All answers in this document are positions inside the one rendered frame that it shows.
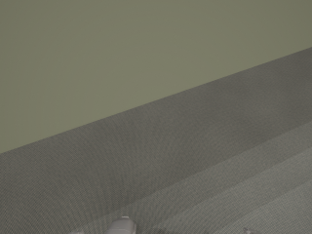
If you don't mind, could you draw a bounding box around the left robot thigh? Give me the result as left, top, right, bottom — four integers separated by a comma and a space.
104, 217, 137, 234

